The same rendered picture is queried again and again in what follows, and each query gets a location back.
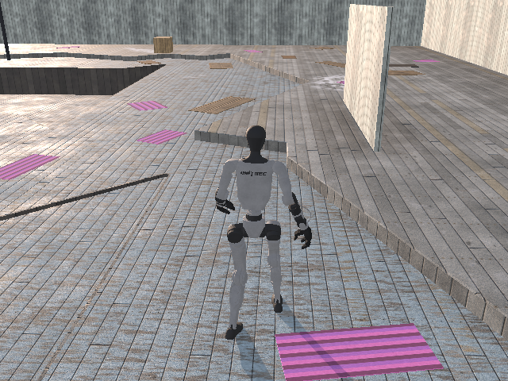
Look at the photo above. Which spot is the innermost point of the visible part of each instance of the robot left upper arm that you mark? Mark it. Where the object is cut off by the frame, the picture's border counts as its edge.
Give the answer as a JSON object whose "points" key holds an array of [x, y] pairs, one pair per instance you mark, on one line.
{"points": [[226, 175]]}

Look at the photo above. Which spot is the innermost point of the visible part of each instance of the right robot forearm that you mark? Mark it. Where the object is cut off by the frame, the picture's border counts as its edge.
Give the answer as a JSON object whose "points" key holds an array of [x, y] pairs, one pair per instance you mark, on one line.
{"points": [[297, 214]]}

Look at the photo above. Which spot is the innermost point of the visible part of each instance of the left robot forearm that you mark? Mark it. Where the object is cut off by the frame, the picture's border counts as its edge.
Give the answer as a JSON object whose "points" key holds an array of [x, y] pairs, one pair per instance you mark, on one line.
{"points": [[219, 202]]}

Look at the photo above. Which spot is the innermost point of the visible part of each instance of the robot left shin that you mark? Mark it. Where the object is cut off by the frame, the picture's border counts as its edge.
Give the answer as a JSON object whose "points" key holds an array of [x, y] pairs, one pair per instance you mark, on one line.
{"points": [[236, 296]]}

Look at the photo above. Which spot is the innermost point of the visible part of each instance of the robot right upper arm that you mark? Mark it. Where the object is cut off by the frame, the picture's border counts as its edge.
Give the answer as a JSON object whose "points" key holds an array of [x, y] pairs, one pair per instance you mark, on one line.
{"points": [[284, 182]]}

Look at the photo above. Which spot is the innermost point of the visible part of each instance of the robot left foot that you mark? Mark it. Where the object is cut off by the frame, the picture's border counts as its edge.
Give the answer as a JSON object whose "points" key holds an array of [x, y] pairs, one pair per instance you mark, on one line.
{"points": [[231, 333]]}

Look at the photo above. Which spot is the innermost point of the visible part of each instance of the robot left hand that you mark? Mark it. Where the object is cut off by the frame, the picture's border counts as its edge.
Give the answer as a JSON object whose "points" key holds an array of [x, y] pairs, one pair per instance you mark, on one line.
{"points": [[228, 204]]}

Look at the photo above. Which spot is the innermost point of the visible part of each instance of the robot right hand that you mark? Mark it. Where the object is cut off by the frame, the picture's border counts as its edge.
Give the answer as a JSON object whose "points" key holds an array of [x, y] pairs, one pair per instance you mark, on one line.
{"points": [[307, 236]]}

